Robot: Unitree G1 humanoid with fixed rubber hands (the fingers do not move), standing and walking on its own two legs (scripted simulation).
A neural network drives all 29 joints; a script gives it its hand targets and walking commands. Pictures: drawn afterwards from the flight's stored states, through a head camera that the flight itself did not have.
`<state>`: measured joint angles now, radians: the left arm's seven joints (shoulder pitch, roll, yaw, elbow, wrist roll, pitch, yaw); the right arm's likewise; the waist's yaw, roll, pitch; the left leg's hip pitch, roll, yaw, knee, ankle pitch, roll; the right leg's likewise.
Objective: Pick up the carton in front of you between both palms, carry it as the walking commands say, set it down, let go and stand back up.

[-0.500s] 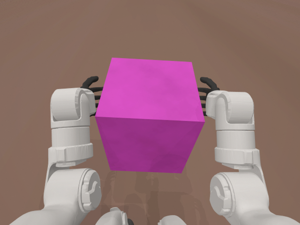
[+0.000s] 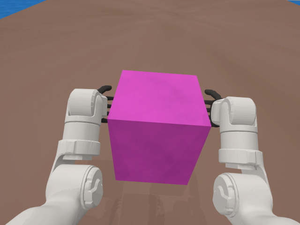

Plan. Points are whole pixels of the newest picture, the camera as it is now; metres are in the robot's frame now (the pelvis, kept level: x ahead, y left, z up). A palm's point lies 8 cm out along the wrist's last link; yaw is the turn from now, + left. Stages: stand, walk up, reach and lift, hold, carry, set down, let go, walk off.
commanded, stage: carry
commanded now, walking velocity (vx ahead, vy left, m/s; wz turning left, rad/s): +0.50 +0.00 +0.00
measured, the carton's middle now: (155, 128) +0.38 +0.00 +0.10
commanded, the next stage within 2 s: none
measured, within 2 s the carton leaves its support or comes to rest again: neither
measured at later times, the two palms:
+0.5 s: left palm (108, 84) +0.59 +0.18 +0.10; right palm (188, 84) +0.59 -0.12 +0.11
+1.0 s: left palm (127, 52) +0.87 +0.14 +0.10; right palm (188, 55) +0.86 -0.16 +0.10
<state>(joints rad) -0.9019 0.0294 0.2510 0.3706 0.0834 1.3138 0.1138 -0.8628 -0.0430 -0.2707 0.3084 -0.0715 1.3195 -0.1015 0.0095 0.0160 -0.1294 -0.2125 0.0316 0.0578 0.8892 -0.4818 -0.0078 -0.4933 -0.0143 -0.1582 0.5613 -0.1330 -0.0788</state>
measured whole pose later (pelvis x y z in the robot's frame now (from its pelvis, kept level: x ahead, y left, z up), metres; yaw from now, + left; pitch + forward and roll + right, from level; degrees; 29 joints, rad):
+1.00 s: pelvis +0.60 +0.00 +0.00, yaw -1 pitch +2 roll -1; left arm -0.20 -0.14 0.10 -0.27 0.14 1.23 0.09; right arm -0.20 0.12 -0.13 -0.28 -0.12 1.23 -0.07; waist -0.01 0.03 -0.15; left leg 0.00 0.08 0.15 0.58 -0.49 -0.04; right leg -0.47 -0.04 -0.23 0.46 -0.03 -0.07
